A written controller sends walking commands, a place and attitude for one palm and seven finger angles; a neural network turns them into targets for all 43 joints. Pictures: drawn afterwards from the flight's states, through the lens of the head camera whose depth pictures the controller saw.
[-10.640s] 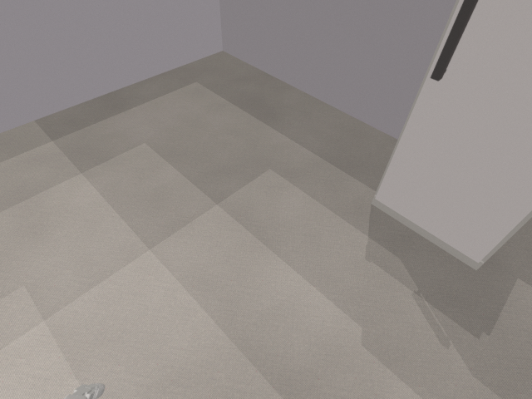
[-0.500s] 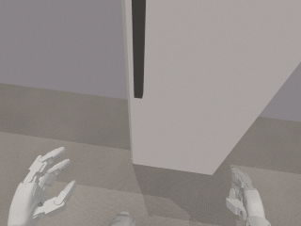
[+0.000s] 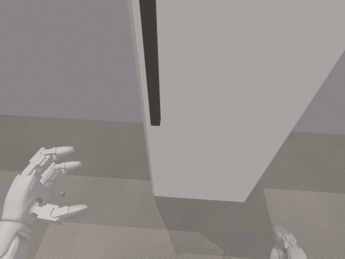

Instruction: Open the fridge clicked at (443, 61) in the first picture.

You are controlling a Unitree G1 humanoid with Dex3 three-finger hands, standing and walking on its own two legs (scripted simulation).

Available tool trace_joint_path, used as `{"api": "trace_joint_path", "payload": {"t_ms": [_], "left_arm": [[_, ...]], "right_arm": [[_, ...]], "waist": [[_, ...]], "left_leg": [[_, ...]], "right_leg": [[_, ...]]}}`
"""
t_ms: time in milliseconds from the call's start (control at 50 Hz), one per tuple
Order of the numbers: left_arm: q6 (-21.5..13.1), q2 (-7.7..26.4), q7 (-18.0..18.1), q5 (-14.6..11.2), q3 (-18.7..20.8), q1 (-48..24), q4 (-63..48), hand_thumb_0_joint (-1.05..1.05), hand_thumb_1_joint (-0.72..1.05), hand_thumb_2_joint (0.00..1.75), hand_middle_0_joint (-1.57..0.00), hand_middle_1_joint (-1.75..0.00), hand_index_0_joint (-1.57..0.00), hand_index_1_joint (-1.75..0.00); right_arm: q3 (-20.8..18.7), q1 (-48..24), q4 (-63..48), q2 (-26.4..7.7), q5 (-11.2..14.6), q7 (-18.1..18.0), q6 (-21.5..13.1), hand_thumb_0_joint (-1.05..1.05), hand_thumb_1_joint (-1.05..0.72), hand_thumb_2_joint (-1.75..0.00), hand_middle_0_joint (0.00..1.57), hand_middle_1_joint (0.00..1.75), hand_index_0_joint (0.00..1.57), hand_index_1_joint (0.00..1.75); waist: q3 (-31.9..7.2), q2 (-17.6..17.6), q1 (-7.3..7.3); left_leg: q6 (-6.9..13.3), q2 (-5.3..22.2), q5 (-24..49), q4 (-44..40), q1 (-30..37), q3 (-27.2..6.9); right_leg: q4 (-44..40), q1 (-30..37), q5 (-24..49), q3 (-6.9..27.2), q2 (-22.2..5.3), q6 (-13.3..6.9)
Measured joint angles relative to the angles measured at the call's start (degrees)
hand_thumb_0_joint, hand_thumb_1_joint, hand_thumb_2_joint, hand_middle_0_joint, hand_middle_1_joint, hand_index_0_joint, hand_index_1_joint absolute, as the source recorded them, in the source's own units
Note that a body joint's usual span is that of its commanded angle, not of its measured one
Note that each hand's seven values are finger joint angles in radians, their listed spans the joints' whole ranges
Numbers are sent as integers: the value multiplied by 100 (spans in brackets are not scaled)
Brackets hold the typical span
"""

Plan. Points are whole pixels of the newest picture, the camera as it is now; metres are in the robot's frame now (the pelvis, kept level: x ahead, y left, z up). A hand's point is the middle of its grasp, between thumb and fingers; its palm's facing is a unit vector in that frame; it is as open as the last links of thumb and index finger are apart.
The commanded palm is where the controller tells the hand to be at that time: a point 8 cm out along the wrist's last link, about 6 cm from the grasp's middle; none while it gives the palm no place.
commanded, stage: raise the hand to about handle height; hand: left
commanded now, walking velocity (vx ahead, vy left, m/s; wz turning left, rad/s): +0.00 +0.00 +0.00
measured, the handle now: (153, 61) +0.52 +0.09 +0.20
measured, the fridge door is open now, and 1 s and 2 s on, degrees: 0 0 0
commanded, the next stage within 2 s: move the hooked fingers beside the handle in 1.08 s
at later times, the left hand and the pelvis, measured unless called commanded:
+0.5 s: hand (12, 155) +0.24 +0.30 +0.18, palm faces +0.07 -0.99 -0.08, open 14.0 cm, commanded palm +0.21 +0.34 +0.19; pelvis -0.01 +0.02 +0.02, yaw +2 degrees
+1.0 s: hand (19, 146) +0.25 +0.29 +0.19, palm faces +0.08 -0.99 -0.08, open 14.0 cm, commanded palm +0.22 +0.33 +0.20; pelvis -0.01 +0.00 +0.02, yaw +1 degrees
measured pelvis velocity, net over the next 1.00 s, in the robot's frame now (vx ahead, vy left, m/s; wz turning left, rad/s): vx -0.01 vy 0.00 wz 0.02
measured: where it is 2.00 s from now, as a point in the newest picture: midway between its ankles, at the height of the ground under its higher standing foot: outside the picture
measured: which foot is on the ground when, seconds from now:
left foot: down 0.00-1.00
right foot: down 0.00-1.00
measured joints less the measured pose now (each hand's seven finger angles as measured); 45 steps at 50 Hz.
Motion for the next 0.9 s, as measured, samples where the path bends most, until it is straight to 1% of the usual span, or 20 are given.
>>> {"api": "trace_joint_path", "payload": {"t_ms": [120,300,440,560,640,700,800,900], "left_arm": [[299,173,52,1,108,-455,-44,0,-24,41,-29,-102,-28,-103],[1122,437,-116,42,304,-1260,191,0,-43,33,-30,-114,-30,-115],[1484,630,-230,123,450,-1811,395,-1,-49,31,-30,-118,-30,-119],[1752,841,-351,173,596,-2237,623,-1,-50,30,-30,-119,-30,-120],[1868,976,-441,155,699,-2455,775,-1,-50,30,-30,-120,-30,-120],[1934,1017,-511,119,735,-2511,910,-1,-51,30,-30,-120,-30,-120],[1998,934,-527,130,705,-2349,870,-1,-51,30,-30,-120,-30,-120],[1880,809,-440,152,711,-2243,771,-1,-51,30,-30,-120,-30,-120]], "right_arm": [[114,-206,-76,59,19,-23,-92,1,-90,-90,20,30,20,30],[401,-446,-211,217,50,-52,-37,1,-90,-90,20,30,20,30],[539,-481,-169,252,65,-97,34,1,-90,-90,20,30,20,30],[574,-431,-92,212,102,-130,88,1,-90,-90,20,30,20,30],[559,-376,-56,163,123,-124,113,1,-90,-90,20,30,20,30],[529,-330,-58,121,148,-87,133,1,-90,-90,20,30,20,30],[463,-286,-88,55,155,-47,150,1,-90,-90,20,30,20,30],[429,-287,-62,51,130,-77,127,1,-90,-90,20,30,20,30]], "waist": [[95,-35,58],[193,11,203],[311,15,274],[379,27,262],[381,50,236],[351,66,204],[343,88,171],[374,71,173]], "left_leg": [[59,-64,122,-265,332,-14],[127,-156,373,-730,788,-33],[146,-210,557,-1039,1061,-58],[141,-232,688,-1259,1226,-72],[128,-226,748,-1372,1305,-72],[116,-219,773,-1415,1316,-68],[90,-185,767,-1415,1316,-51],[51,-153,754,-1417,1353,-59]], "right_leg": [[-341,375,165,-20,-42,52],[-853,863,440,-49,-103,117],[-1138,1134,605,-80,-135,134],[-1317,1282,711,-94,-144,126],[-1418,1351,767,-90,-133,113],[-1440,1348,782,-83,-125,102],[-1428,1331,776,-59,-96,77],[-1429,1364,761,-59,-62,39]]}}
